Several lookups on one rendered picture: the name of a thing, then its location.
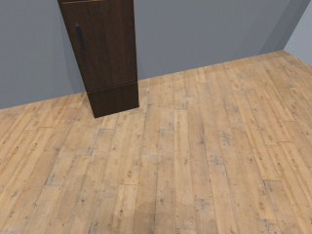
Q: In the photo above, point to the handle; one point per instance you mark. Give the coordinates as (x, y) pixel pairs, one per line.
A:
(78, 29)

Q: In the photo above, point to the cupboard door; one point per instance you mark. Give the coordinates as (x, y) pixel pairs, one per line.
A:
(107, 31)

